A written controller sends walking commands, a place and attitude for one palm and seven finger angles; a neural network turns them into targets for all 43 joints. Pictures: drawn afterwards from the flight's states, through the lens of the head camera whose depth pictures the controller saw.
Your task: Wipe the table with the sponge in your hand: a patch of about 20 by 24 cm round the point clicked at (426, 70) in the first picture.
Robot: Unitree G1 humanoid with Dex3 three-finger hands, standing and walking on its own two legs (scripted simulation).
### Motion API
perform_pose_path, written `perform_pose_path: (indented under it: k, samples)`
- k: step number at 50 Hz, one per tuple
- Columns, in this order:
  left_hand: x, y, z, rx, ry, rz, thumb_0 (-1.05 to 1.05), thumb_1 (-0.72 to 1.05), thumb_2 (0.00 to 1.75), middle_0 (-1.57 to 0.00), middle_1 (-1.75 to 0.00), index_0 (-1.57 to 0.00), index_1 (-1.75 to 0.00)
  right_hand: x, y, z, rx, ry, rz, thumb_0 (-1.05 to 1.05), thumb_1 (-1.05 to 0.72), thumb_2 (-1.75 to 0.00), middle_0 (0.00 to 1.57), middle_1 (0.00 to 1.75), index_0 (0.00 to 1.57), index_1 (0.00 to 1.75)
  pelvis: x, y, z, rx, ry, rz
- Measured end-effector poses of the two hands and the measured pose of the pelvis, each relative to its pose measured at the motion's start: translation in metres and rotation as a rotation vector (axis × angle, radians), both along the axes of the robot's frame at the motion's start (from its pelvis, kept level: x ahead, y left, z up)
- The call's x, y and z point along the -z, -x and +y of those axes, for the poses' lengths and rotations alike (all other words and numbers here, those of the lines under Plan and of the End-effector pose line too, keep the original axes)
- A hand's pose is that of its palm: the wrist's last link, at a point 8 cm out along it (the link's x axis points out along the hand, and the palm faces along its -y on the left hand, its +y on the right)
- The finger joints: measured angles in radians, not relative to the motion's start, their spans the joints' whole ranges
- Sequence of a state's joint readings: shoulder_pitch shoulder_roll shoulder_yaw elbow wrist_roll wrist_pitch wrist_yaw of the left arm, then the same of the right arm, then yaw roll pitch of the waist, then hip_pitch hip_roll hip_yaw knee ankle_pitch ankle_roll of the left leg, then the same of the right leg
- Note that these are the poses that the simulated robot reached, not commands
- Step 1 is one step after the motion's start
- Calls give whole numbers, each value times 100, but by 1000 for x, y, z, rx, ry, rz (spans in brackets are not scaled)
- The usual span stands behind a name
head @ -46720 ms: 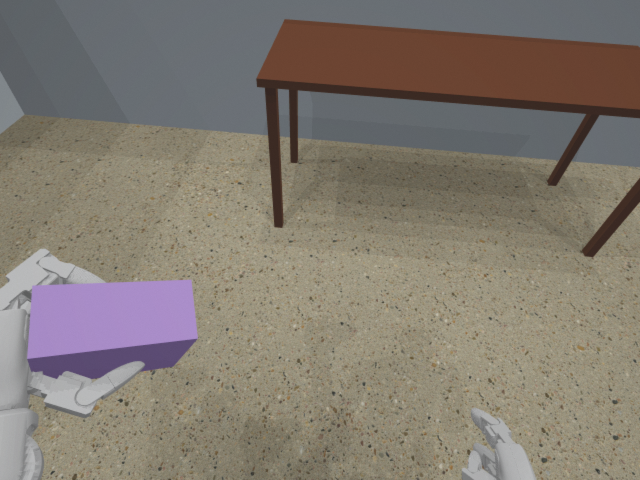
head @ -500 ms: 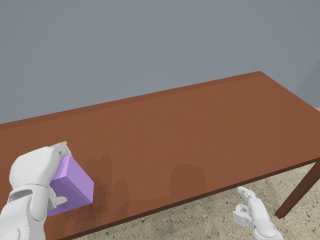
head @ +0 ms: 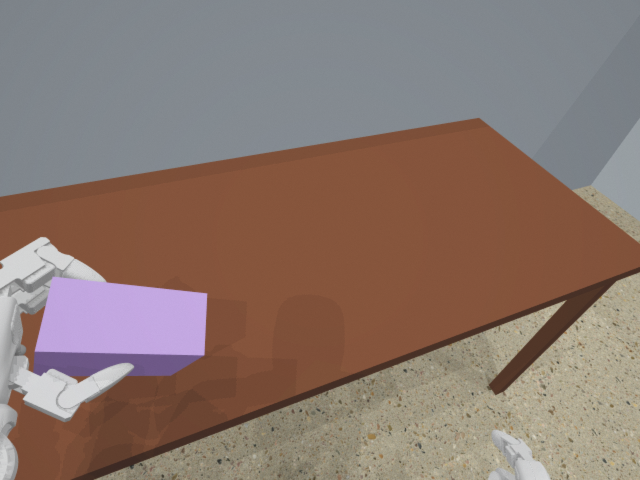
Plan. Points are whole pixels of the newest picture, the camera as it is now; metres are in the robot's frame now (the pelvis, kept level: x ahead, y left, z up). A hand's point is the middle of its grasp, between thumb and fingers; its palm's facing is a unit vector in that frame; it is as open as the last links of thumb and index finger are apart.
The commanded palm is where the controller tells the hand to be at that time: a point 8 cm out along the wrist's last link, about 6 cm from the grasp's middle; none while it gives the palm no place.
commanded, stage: step back with the hand held close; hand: left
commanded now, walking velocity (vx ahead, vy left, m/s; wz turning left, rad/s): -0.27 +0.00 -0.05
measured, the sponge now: (145, 335) +0.23 +0.19 +0.13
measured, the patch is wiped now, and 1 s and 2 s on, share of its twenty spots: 0.90 0.90 0.90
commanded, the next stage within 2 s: stop stepping back and stand still in 0.98 s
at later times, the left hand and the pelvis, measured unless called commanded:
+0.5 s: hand (24, 394) +0.15 +0.25 +0.16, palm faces +0.36 -0.86 -0.37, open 10.2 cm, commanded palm +0.10 +0.29 +0.19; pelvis -0.06 +0.01 -0.01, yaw +0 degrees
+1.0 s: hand out of the picture +0.07 +0.27 +0.18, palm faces +0.33 -0.89 -0.31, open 10.2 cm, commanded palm +0.02 +0.31 +0.19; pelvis -0.16 +0.04 +0.00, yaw -3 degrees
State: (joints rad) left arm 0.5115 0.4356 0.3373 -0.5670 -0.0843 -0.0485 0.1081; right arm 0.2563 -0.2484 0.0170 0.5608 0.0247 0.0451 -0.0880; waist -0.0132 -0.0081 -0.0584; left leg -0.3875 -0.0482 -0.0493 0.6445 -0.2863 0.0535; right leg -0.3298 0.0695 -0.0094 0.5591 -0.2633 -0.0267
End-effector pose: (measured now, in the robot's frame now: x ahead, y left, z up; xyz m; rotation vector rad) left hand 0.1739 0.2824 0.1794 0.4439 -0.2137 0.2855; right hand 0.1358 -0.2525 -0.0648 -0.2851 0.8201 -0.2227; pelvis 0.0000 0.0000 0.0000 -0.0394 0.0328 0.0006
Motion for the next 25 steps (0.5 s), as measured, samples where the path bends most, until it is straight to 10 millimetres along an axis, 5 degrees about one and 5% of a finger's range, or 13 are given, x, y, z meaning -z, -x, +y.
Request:
perform_pose_path:
  k: [7,18,25]
  samples:
    - [9,16,16,-20,3,-12,-1,-53,107,-71,-134,-75,-134,-1,21,13,4,16,-26,2,-91,-90,20,30,20,30,4,17,14,8,8,1]
    - [-2,42,20,-36,-28,-79,-1,-54,107,-71,-134,-75,-134,-5,13,41,-88,-30,-112,1,-91,-90,20,30,20,30,3,40,16,5,18,-5]
    - [6,59,12,-20,3,-68,-1,-54,107,-71,-134,-75,-134,-8,17,40,-101,-29,-129,1,-90,-90,21,30,20,30,6,56,12,-6,25,-1]
